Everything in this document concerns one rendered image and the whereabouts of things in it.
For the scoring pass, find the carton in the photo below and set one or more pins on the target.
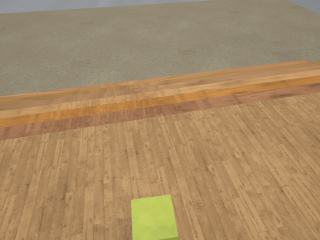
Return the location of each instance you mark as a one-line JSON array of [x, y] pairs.
[[153, 218]]

